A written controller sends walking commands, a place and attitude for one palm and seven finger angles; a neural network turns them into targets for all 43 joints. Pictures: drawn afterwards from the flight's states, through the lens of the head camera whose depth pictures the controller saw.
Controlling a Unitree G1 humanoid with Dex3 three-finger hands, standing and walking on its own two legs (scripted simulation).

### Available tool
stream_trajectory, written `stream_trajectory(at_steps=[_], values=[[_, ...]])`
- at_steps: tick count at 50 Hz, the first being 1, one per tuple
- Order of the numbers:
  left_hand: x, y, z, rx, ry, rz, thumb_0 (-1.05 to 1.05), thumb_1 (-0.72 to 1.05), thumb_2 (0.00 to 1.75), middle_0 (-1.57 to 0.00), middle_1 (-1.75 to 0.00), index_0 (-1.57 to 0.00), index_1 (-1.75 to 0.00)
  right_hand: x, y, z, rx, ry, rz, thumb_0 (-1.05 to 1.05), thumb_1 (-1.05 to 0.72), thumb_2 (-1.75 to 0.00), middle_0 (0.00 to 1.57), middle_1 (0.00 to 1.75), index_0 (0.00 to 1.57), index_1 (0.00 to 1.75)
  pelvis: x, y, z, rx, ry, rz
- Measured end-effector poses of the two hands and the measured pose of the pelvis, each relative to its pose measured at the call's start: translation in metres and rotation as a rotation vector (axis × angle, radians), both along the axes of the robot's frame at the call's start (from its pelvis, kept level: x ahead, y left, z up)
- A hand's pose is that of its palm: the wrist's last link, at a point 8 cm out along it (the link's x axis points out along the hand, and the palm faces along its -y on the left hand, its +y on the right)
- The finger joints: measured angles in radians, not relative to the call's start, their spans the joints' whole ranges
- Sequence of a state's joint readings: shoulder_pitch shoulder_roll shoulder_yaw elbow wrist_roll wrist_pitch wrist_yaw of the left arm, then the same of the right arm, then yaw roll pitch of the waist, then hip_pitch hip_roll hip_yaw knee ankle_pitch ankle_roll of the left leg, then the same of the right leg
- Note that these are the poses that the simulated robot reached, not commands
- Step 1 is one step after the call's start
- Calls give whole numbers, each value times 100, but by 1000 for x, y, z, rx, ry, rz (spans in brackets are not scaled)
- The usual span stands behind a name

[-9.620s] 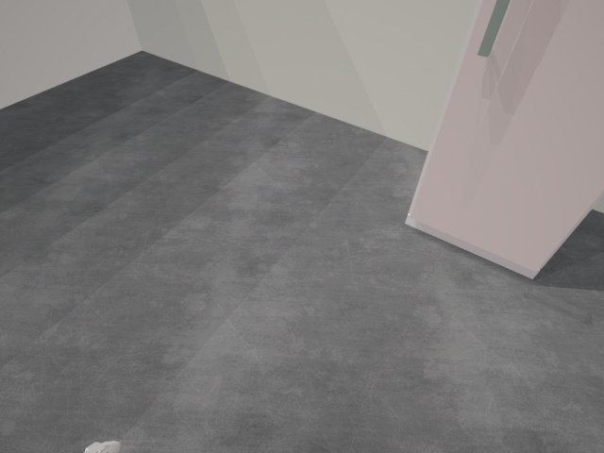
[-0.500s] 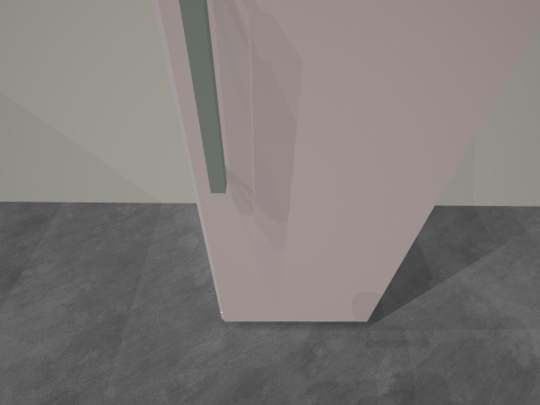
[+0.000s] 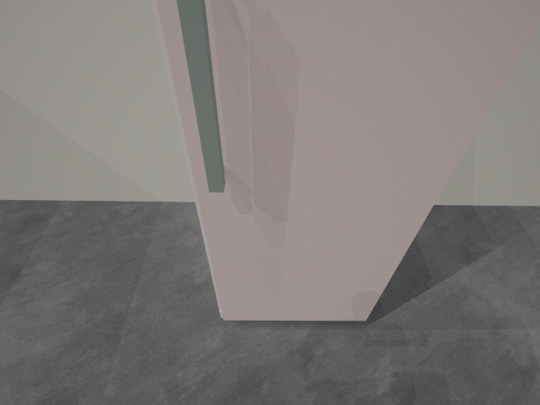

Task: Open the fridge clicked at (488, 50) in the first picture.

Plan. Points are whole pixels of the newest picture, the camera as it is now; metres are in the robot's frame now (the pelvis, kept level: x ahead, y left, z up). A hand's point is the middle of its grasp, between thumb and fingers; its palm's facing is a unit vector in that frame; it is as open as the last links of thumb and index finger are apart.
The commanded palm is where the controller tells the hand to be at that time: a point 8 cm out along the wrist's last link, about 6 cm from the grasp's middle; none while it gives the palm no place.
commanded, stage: look again from close up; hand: left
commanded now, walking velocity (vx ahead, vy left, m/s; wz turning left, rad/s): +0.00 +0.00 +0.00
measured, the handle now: (206, 84) +0.49 +0.13 +0.24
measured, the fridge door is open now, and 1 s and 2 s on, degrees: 0 0 0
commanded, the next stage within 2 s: raise the hand to about handle height in 0.44 s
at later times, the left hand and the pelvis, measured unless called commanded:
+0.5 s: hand out of the picture +0.04 +0.24 -0.16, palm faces -0.01 -0.95 -0.31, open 7.4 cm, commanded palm none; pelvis +0.00 +0.00 +0.00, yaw +0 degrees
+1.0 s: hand (96, 387) +0.15 +0.25 -0.02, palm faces +0.18 -0.98 -0.03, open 8.8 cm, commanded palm +0.13 +0.29 +0.01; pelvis -0.03 -0.02 -0.07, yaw +1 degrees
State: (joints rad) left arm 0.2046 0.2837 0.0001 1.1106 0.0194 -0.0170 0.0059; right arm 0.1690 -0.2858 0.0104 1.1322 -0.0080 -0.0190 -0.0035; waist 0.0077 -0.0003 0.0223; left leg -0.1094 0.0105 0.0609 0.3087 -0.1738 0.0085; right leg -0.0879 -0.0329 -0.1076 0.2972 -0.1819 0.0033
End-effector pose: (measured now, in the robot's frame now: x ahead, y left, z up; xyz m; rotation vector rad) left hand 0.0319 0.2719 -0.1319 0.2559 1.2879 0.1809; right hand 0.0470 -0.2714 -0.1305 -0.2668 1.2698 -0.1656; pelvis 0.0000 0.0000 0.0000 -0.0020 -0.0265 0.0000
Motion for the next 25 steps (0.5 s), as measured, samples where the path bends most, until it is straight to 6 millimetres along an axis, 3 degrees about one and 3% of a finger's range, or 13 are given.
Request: stream_trajectory(at_steps=[25], values=[[6, 9, 4, 20, -15, 0, 1, 91, 90, -21, -30, -20, -30, 9, -6, 3, -14, -16, 18, 0, -90, -90, 20, 30, 20, 30, 1, 0, 0, 1, 0, 6]])
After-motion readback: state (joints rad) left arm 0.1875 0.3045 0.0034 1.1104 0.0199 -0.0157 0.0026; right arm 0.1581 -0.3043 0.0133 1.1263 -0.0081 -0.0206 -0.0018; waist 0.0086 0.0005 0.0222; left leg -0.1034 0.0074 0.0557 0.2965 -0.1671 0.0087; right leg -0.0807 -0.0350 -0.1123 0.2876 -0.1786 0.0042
